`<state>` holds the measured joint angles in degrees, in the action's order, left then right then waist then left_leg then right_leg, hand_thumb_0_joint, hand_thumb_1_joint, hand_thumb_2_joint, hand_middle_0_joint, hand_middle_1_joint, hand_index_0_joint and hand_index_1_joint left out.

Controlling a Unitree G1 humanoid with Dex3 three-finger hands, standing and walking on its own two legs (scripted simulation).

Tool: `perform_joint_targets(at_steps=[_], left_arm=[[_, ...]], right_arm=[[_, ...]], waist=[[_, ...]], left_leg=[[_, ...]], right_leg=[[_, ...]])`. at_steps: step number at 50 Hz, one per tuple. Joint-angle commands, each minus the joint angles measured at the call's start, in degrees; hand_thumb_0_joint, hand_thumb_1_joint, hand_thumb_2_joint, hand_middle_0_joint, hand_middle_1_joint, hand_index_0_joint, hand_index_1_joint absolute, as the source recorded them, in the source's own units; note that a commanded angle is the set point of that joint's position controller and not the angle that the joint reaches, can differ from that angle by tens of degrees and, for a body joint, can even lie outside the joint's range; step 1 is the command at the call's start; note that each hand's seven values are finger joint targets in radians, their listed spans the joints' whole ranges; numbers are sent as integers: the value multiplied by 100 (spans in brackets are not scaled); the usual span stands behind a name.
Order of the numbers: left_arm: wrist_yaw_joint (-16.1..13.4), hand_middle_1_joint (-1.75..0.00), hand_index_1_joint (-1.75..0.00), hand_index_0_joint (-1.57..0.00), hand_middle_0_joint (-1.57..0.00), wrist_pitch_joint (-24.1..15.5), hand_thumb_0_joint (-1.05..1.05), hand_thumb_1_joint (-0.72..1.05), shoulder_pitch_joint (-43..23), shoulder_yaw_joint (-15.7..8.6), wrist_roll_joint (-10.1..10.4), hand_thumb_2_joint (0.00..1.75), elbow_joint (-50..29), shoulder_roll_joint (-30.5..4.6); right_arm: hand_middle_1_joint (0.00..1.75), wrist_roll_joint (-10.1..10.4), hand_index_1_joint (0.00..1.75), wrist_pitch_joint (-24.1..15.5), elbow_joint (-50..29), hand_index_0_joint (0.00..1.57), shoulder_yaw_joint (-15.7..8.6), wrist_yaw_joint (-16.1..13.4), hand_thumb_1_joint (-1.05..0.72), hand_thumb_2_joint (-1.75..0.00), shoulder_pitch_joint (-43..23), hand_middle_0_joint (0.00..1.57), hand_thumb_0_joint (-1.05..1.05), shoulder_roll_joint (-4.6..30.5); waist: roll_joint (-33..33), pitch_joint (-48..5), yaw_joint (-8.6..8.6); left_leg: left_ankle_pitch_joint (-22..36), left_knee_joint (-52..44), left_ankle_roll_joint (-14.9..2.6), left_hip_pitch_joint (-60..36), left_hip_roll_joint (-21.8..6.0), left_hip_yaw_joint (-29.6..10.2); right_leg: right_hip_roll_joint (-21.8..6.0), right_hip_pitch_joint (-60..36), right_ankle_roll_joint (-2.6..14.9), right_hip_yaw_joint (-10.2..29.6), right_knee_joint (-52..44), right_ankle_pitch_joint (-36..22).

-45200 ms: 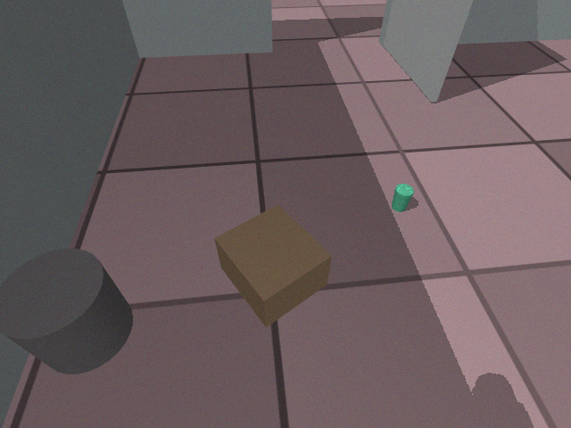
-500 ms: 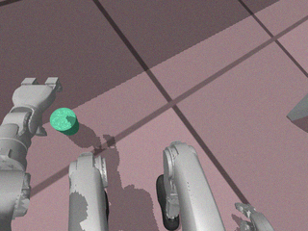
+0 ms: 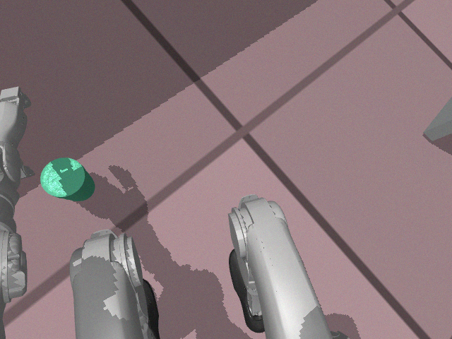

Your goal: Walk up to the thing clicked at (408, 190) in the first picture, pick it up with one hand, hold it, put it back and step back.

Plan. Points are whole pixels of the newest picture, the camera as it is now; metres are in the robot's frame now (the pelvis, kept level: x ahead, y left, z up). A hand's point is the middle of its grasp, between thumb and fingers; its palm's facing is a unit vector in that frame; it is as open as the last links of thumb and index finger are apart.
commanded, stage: home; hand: left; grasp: from above
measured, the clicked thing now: (72, 182) +0.46 +0.24 -0.30
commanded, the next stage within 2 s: none
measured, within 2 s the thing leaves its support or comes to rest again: neither
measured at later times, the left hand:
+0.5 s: hand out of the picture +0.31 +0.24 +0.08, palm faces -0.20 -0.75 -0.63, open 7.6 cm
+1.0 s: hand out of the picture +0.24 +0.19 +0.29, palm faces +0.16 -0.96 -0.22, open 7.4 cm
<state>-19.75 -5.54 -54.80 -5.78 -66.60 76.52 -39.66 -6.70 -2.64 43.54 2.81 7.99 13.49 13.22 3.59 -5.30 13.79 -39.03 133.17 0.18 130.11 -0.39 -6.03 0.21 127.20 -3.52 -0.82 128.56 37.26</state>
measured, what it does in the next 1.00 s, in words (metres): rises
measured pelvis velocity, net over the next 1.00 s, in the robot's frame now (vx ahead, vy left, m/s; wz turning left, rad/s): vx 0.07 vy -0.01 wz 0.10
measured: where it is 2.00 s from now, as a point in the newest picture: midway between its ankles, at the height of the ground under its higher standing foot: (202, 322)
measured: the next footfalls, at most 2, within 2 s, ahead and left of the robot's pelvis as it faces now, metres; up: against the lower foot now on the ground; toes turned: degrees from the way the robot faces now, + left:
none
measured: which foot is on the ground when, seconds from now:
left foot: down 0.00-1.00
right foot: down 0.00-1.00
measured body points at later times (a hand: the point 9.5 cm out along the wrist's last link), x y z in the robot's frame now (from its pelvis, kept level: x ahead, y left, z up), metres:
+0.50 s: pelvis +0.01 -0.01 +0.18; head +0.16 +0.03 +0.61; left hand +0.32 +0.27 +0.12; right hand +0.23 -0.25 +0.09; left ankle +0.08 +0.12 -0.32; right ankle +0.10 -0.14 -0.32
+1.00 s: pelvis +0.07 -0.01 +0.34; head +0.11 +0.01 +0.79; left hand +0.23 +0.24 +0.30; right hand +0.23 -0.23 +0.26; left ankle +0.08 +0.12 -0.32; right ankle +0.10 -0.14 -0.32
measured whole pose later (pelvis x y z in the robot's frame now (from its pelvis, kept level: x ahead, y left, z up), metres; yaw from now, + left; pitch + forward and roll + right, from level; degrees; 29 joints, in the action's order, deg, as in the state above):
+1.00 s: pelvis +0.07 -0.01 +0.34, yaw +6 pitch +14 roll -3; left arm -4.2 26.2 24.3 -2.7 4.0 -4.7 -12.8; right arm 2.5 -8.5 30.2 2.5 -9.6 17.7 12.1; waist 2.8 -10.7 3.9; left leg -29.2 63.7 1.3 48.6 -2.4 -3.7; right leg -0.4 46.3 -1.0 -2.8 59.8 27.5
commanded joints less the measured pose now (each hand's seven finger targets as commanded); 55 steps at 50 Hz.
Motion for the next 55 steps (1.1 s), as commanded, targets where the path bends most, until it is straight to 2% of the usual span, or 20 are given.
perform_joint_targets(at_steps=[1, 3, 6, 7, 8, 9, 12, 15, 17, 18, 22, 23, 26, 28, 32, 37, 41, 45, 49, 55], left_arm=[[465, -54, -55, -21, -23, 159, 0, 6, -871, -90, 867, 88, -1592, -1135], [795, -42, -43, -19, -20, 233, 0, 22, -173, 22, 1322, 78, -2339, -820], [1255, -34, -34, -19, -19, 350, 0, 46, 678, 92, 2057, 81, -3456, -430], [1355, -33, -33, -19, -19, 368, 0, 54, 707, -32, 2269, 83, -4040, -553], [1447, -33, -33, -19, -20, 429, 0, 62, 1190, -66, 2465, 85, -4086, -402], [1498, -28, -28, -19, -19, 430, 0, 70, 1097, -58, 2678, 82, -4825, -361], [1532, -30, -30, -20, -20, 562, 0, 90, 1812, -67, 3002, 90, -5225, -40], [1481, -30, -30, -20, -20, 739, 0, 90, 2222, -121, 3238, 90, -5567, 150], [1458, -30, -30, -20, -20, 911, 0, 90, 2489, 5, 3512, 90, -5909, 455], [1461, -30, -30, -20, -20, 1001, 0, 90, 2612, 80, 3679, 90, -6117, 570], [1534, -30, -30, -20, -20, 1354, 0, 88, 3548, 347, 4383, 89, -6622, 1036], [1517, -30, -30, -20, -20, 1445, 0, 90, 3710, 252, 4587, 90, -6867, 950], [1499, -30, -30, -20, -20, 1687, 0, 90, 4163, 346, 5075, 90, -7102, 1149], [1448, -30, -30, -20, -20, 1802, 0, 90, 4414, 239, 5391, 90, -7400, 1143], [1380, -30, -30, -20, -20, 2002, 0, 90, 5222, 163, 5940, 90, -7771, 1335], [1360, -30, -30, -20, -20, 2318, 0, 90, 6114, 97, 6374, 90, -8193, 1644], [1393, -30, -30, -20, -20, 2647, 0, 90, 6808, 0, 6738, 90, -8509, 1912], [1457, -30, -30, -20, -20, 2892, 0, 90, 7536, 6, 6993, 90, -8964, 2090], [1540, -30, -30, -20, -20, 3004, 0, 90, 8002, -1, 7103, 90, -9351, 2177], [1706, -30, -30, -20, -20, 3002, 0, 90, 8363, 4, 7041, 90, -9568, 2167]], right_arm=[[30, 218, 30, 59, -469, 20, -714, -104, -89, -90, 1228, 20, 0, 1672], [30, 348, 30, 156, -592, 20, -764, -129, -89, -90, 1207, 20, 0, 1605], [30, 476, 30, 231, -870, 20, -799, -204, -90, -90, 949, 20, 0, 1534], [30, 517, 30, 247, -948, 20, -822, -239, -90, -90, 893, 20, 0, 1527], [30, 540, 30, 265, -995, 20, -821, -272, -90, -90, 788, 20, 0, 1488], [30, 570, 30, 272, -1047, 20, -847, -317, -90, -90, 694, 20, 0, 1426], [30, 650, 30, 274, -1160, 20, -842, -419, -90, -90, 377, 20, 0, 1271], [30, 722, 30, 269, -1262, 20, -859, -499, -90, -90, 161, 20, 0, 1214], [30, 751, 30, 225, -1359, 20, -856, -560, -90, -90, 6, 20, 0, 1177], [30, 765, 30, 188, -1388, 20, -840, -599, -90, -90, -100, 20, 0, 1175], [30, 818, 30, -41, -1539, 20, -792, -793, -90, -90, -387, 20, 0, 1114], [30, 832, 30, -87, -1589, 20, -774, -845, -90, -90, -453, 20, 0, 1090], [30, 866, 30, -225, -1676, 20, -685, -997, -90, -90, -636, 20, 0, 1007], [30, 881, 30, -321, -1769, 20, -626, -1089, -90, -90, -676, 20, 0, 949], [30, 886, 30, -507, -1850, 20, -516, -1251, -90, -90, -614, 20, 0, 790], [30, 891, 30, -627, -1971, 20, -391, -1476, -90, -90, -391, 20, 0, 646], [30, 903, 30, -725, -2069, 20, -298, -1655, -90, -90, -214, 20, 0, 577], [30, 888, 30, -856, -2198, 20, -260, -1797, -90, -90, -31, 20, 0, 536], [30, 864, 30, -979, -2292, 20, -271, -1885, -90, -90, 41, 20, 0, 512], [30, 783, 30, -1195, -2342, 20, -327, -1953, -90, -90, 49, 20, 0, 542]], waist=[[869, -4627, -243], [749, -4646, -409], [442, -4278, -525], [461, -4452, -638], [345, -4233, -688], [474, -4368, -754], [566, -3993, -833], [760, -3775, -928], [747, -3708, -905], [813, -3589, -945], [508, -3271, -810], [378, -3303, -884], [270, -2944, -773], [193, -2809, -809], [181, -2592, -852], [212, -2313, -949], [153, -1882, -997], [24, -1643, -1037], [36, -1339, -1071], [-152, -866, -1084]], left_leg=[[1031, -2089, -207, -3387, 145, 439], [1130, -2371, -206, -3595, 133, 406], [1208, -2723, -196, -3726, 107, 348], [1330, -2786, -196, -3866, 104, 365], [1440, -2897, -176, -3965, 84, 336], [1447, -3001, -173, -4152, 74, 339], [1406, -3438, -122, -4613, 29, 236], [1122, -3991, -77, -5160, -23, 149], [862, -4344, -68, -5478, -41, 115], [670, -4565, -52, -5630, -62, 81], [490, -4996, -87, -5998, -34, 131], [424, -5100, -107, -6102, -21, 157], [405, -5419, -117, -6352, -17, 188], [306, -5692, -124, -6604, -11, 158], [627, -6205, -119, -7162, 1, 174], [1302, -6862, -93, -7938, 6, 183], [1415, -7437, -76, -8392, 7, 163], [1934, -7823, -78, -8849, 40, 267], [2266, -8133, -71, -9197, 26, 294], [2186, -8351, -123, -9344, 59, 374]], right_leg=[[112, -3062, 524, -604, -1897, -1128], [112, -3434, 512, -550, -2153, -1236], [113, -3682, 526, -500, -2546, -1319], [120, -3886, 533, -451, -2636, -1430], [103, -3934, 531, -430, -2717, -1513], [98, -4046, 545, -391, -2854, -1524], [55, -4090, 566, -341, -3129, -1415], [21, -4119, 574, -297, -3440, -1115], [8, -4314, 551, -298, -3718, -962], [7, -4402, 539, -299, -3852, -848], [20, -5003, 486, -259, -4492, -754], [30, -5248, 469, -228, -4714, -685], [21, -5583, 453, -155, -5129, -655], [17, -5887, 441, -109, -5430, -571], [29, -6574, 439, -75, -5955, -812], [38, -7405, 441, -108, -6585, -1350], [37, -8036, 412, -151, -7163, -1453], [65, -8693, 383, -229, -7680, -1902], [95, -8970, 376, -300, -7978, -2167], [88, -9134, 352, -341, -8319, -2045]])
